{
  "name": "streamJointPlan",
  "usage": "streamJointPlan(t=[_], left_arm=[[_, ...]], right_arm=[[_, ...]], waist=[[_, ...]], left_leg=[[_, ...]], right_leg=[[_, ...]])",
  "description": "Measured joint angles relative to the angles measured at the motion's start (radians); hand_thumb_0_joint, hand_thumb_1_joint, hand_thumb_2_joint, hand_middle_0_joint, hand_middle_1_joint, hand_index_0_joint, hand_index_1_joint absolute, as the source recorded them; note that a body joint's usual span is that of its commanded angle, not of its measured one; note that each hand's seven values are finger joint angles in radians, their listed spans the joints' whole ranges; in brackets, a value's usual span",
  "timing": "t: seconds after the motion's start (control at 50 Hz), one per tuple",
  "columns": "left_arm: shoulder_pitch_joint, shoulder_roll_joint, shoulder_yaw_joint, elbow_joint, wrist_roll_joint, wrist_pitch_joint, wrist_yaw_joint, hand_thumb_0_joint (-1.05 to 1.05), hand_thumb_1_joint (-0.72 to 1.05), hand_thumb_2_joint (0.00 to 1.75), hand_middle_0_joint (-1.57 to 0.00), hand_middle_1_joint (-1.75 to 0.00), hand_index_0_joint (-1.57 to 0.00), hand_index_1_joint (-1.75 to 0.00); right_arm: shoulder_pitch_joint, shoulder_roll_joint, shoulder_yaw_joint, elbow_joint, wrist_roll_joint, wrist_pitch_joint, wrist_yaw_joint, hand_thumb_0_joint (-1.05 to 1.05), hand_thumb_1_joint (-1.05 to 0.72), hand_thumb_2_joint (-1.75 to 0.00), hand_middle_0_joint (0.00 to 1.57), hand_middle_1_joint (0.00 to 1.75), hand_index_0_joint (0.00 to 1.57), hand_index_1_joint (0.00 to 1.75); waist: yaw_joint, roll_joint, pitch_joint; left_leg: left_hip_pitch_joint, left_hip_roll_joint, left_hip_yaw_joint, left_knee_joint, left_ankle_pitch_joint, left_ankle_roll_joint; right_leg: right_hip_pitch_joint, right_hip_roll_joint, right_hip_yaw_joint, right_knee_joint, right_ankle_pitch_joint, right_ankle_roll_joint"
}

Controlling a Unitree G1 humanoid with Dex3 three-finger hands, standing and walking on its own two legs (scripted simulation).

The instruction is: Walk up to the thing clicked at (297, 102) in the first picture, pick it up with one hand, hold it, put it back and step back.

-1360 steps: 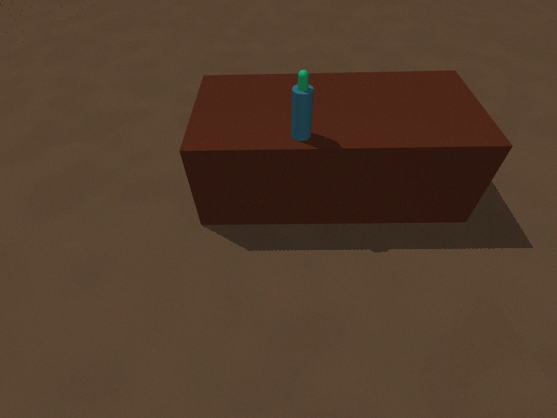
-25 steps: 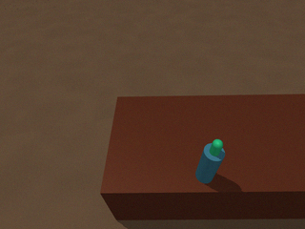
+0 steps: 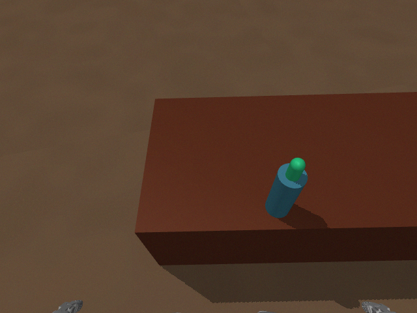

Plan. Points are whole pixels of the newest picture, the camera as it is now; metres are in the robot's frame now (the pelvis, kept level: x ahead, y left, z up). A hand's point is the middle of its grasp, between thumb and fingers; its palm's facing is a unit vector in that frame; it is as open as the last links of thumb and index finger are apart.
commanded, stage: step back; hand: right
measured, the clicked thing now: (286, 187) +0.46 -0.20 -0.18
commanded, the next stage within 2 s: none
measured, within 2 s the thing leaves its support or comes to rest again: neither
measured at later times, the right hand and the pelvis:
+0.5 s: hand out of the picture -0.03 -0.24 -0.15, palm faces +0.02 +0.90 -0.43, open 7.4 cm; pelvis -0.08 +0.04 -0.01, yaw -3 degrees
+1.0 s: hand out of the picture -0.11 -0.22 -0.13, palm faces -0.01 +0.90 -0.43, open 7.3 cm; pelvis -0.19 +0.05 +0.00, yaw -4 degrees
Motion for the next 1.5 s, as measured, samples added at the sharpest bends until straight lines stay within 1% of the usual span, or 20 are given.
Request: streamJointPlan(t=[0.1, 0.2, 0.26, 0.3, 0.36, 0.46, 0.54, 0.58, 0.64, 0.7, 0.8, 0.88, 0.94, 1.04, 1.14, 1.22, 1.26, 1.32, 1.38, 1.5], left_arm=[[-0.021, -0.001, 0.002, -0.052, 0.027, 0.008, 0.003, 0.01, 0.90, 0.90, -0.20, -0.30, -0.20, -0.30], [-0.053, 0.019, 0.006, -0.108, 0.026, 0.027, 0.004, 0.01, 0.90, 0.90, -0.20, -0.30, -0.20, -0.30], [-0.064, 0.027, 0.020, -0.115, 0.021, 0.039, 0.019, 0.01, 0.91, 0.90, -0.20, -0.30, -0.20, -0.29], [-0.055, 0.027, 0.022, -0.109, 0.016, 0.046, 0.024, 0.01, 0.91, 0.90, -0.20, -0.30, -0.20, -0.29], [-0.024, 0.016, 0.023, -0.115, 0.009, 0.040, 0.019, 0.01, 0.91, 0.90, -0.20, -0.30, -0.20, -0.29], [0.030, -0.005, 0.023, -0.126, 0.016, 0.036, 0.005, 0.01, 0.91, 0.90, -0.20, -0.30, -0.20, -0.29], [0.057, -0.015, 0.030, -0.126, 0.024, 0.019, -0.002, 0.01, 0.91, 0.90, -0.20, -0.30, -0.20, -0.29], [0.056, -0.035, 0.030, -0.117, 0.030, 0.013, -0.002, 0.01, 0.91, 0.90, -0.20, -0.30, -0.20, -0.29], [0.061, -0.039, 0.022, -0.134, 0.026, 0.009, -0.009, 0.01, 0.91, 0.90, -0.20, -0.30, -0.20, -0.29], [0.057, -0.046, 0.019, -0.159, 0.025, 0.011, -0.002, 0.01, 0.90, 0.90, -0.21, -0.30, -0.20, -0.30], [0.038, -0.035, 0.017, -0.216, 0.032, 0.015, 0.006, 0.01, 0.90, 0.90, -0.21, -0.30, -0.20, -0.30], [0.019, -0.002, 0.021, -0.232, 0.018, 0.030, 0.001, 0.01, 0.90, 0.90, -0.20, -0.30, -0.20, -0.30], [0.028, 0.003, 0.033, -0.199, 0.022, 0.047, 0.010, 0.01, 0.90, 0.90, -0.20, -0.30, -0.20, -0.29], [0.077, 0.018, 0.053, -0.180, 0.016, 0.045, 0.001, 0.01, 0.91, 0.90, -0.20, -0.30, -0.20, -0.29], [0.119, 0.022, 0.057, -0.165, 0.023, 0.050, -0.009, 0.01, 0.91, 0.90, -0.20, -0.30, -0.20, -0.29], [0.134, 0.018, 0.054, -0.150, 0.023, 0.038, -0.017, 0.01, 0.91, 0.90, -0.20, -0.30, -0.20, -0.29], [0.129, -0.004, 0.055, -0.132, 0.030, 0.027, -0.018, 0.01, 0.91, 0.90, -0.20, -0.30, -0.20, -0.29], [0.138, -0.027, 0.038, -0.138, 0.038, 0.026, -0.028, 0.01, 0.91, 0.90, -0.20, -0.30, -0.20, -0.29], [0.140, -0.047, 0.025, -0.147, 0.037, 0.026, -0.021, 0.01, 0.90, 0.90, -0.20, -0.30, -0.20, -0.30], [0.074, -0.040, 0.023, -0.199, 0.040, 0.021, 0.003, 0.01, 0.90, 0.90, -0.21, -0.30, -0.21, -0.30]], right_arm=[[0.009, -0.023, -0.017, -0.050, 0.000, 0.015, 0.007, 0.01, -0.91, -0.90, 0.20, 0.30, 0.20, 0.30], [0.082, -0.018, -0.022, -0.068, -0.030, -0.012, 0.006, 0.01, -0.91, -0.90, 0.20, 0.30, 0.20, 0.30], [0.106, 0.018, -0.011, -0.054, -0.046, -0.012, 0.005, 0.01, -0.91, -0.90, 0.20, 0.30, 0.20, 0.30], [0.126, 0.040, 0.000, -0.050, -0.048, -0.012, -0.001, 0.01, -0.91, -0.90, 0.20, 0.30, 0.20, 0.30], [0.141, 0.050, 0.005, -0.060, -0.045, -0.010, -0.016, 0.01, -0.91, -0.90, 0.20, 0.30, 0.21, 0.30], [0.133, 0.038, -0.001, -0.109, -0.036, -0.019, -0.030, 0.01, -0.90, -0.90, 0.20, 0.30, 0.21, 0.30], [0.114, 0.014, 0.000, -0.135, -0.024, -0.011, -0.026, 0.01, -0.90, -0.90, 0.20, 0.30, 0.21, 0.30], [0.087, 0.000, -0.003, -0.131, -0.013, -0.001, -0.027, 0.01, -0.91, -0.90, 0.20, 0.30, 0.21, 0.30], [0.065, 0.006, -0.001, -0.130, -0.004, 0.010, -0.034, 0.01, -0.91, -0.90, 0.20, 0.30, 0.21, 0.30], [0.067, 0.001, 0.008, -0.140, 0.002, 0.000, -0.037, 0.01, -0.91, -0.90, 0.20, 0.30, 0.20, 0.30], [0.081, -0.006, 0.015, -0.152, -0.012, -0.014, -0.035, 0.01, -0.91, -0.90, 0.20, 0.30, 0.20, 0.30], [0.083, 0.014, 0.005, -0.141, -0.035, -0.030, -0.026, 0.01, -0.91, -0.90, 0.20, 0.30, 0.20, 0.30], [0.094, 0.029, 0.012, -0.140, -0.040, -0.034, -0.012, 0.01, -0.91, -0.90, 0.20, 0.30, 0.21, 0.30], [0.102, 0.039, 0.011, -0.152, -0.043, -0.034, -0.020, 0.01, -0.91, -0.90, 0.20, 0.30, 0.21, 0.30], [0.086, 0.022, 0.000, -0.194, -0.041, -0.041, -0.026, 0.01, -0.90, -0.90, 0.21, 0.30, 0.21, 0.30], [0.072, -0.005, -0.001, -0.218, -0.041, -0.030, -0.024, 0.01, -0.90, -0.90, 0.20, 0.30, 0.21, 0.30], [0.061, -0.027, -0.005, -0.214, -0.034, -0.017, -0.024, 0.01, -0.90, -0.90, 0.20, 0.30, 0.21, 0.30], [0.071, -0.026, -0.014, -0.182, -0.021, 0.005, -0.038, 0.01, -0.91, -0.90, 0.20, 0.30, 0.21, 0.30], [0.096, -0.032, -0.009, -0.166, -0.007, 0.001, -0.042, 0.01, -0.91, -0.90, 0.20, 0.30, 0.20, 0.30], [0.150, -0.017, 0.004, -0.149, -0.016, -0.009, -0.040, 0.01, -0.91, -0.90, 0.20, 0.30, 0.20, 0.30]], waist=[[0.004, -0.017, 0.016], [-0.013, -0.048, 0.002], [-0.010, -0.074, 0.032], [-0.020, -0.074, 0.029], [-0.017, -0.064, 0.033], [-0.016, -0.035, 0.048], [-0.003, -0.017, 0.040], [-0.011, 0.032, 0.050], [0.009, 0.016, 0.041], [0.022, 0.009, 0.025], [0.024, 0.002, 0.014], [0.028, -0.053, 0.031], [0.016, -0.049, 0.022], [0.025, -0.057, 0.008], [0.029, -0.048, 0.021], [0.032, -0.028, 0.021], [0.023, 0.023, 0.027], [0.030, 0.023, 0.007], [0.032, 0.017, -0.012], [0.015, 0.010, -0.004]], left_leg=[[-0.101, -0.069, -0.040, 0.352, -0.225, 0.030], [0.016, -0.046, -0.022, 0.093, -0.149, 0.006], [0.012, -0.044, -0.010, 0.109, -0.140, 0.014], [0.017, -0.032, -0.017, 0.070, -0.106, 0.016], [0.025, -0.018, -0.006, 0.015, -0.064, 0.021], [0.010, -0.001, 0.020, 0.012, -0.045, 0.021], [-0.038, 0.008, 0.046, 0.099, -0.078, 0.008], [-0.062, 0.026, 0.008, 0.155, -0.083, 0.006], [-0.130, -0.064, -0.073, 0.400, -0.248, -0.001], [-0.151, -0.110, -0.109, 0.520, -0.266, -0.012], [-0.059, -0.069, -0.073, 0.283, -0.234, -0.018], [0.019, -0.072, -0.012, 0.062, -0.072, 0.004], [0.004, -0.045, -0.021, 0.061, -0.057, 0.014], [-0.006, -0.006, -0.008, -0.018, 0.019, 0.007], [-0.051, 0.029, 0.011, -0.017, 0.059, -0.002], [-0.117, 0.060, 0.021, 0.047, 0.063, -0.029], [-0.156, 0.091, -0.010, 0.102, 0.056, -0.035], [-0.219, -0.016, -0.101, 0.307, -0.171, -0.020], [-0.243, -0.110, -0.135, 0.505, -0.196, -0.015], [-0.108, -0.100, -0.075, 0.362, -0.222, -0.022]], right_leg=[[-0.062, -0.031, 0.024, 0.054, 0.004, -0.003], [-0.155, -0.057, 0.035, 0.156, -0.016, 0.012], [-0.200, 0.052, 0.166, 0.355, -0.266, -0.019], [-0.224, 0.130, 0.204, 0.505, -0.295, -0.029], [-0.221, 0.167, 0.187, 0.599, -0.265, -0.023], [-0.115, 0.129, 0.135, 0.416, -0.247, -0.002], [0.014, 0.082, 0.082, 0.095, -0.104, -0.023], [0.021, 0.108, 0.059, 0.086, -0.090, -0.031], [-0.005, 0.085, 0.079, 0.101, -0.083, -0.042], [-0.021, 0.063, 0.089, 0.074, -0.048, -0.039], [-0.065, 0.043, 0.071, 0.084, -0.020, -0.021], [-0.125, 0.027, 0.100, 0.189, -0.067, -0.012], [-0.181, 0.129, 0.170, 0.434, -0.271, -0.028], [-0.199, 0.176, 0.199, 0.680, -0.254, -0.011], [-0.102, 0.121, 0.182, 0.530, -0.268, 0.017], [0.020, 0.059, 0.117, 0.208, -0.196, 0.000], [0.058, 0.081, 0.078, 0.116, -0.165, -0.006], [0.018, 0.062, 0.076, 0.151, -0.151, -0.022], [-0.002, 0.036, 0.083, 0.120, -0.107, -0.024], [-0.058, 0.015, 0.038, 0.112, -0.052, -0.028]])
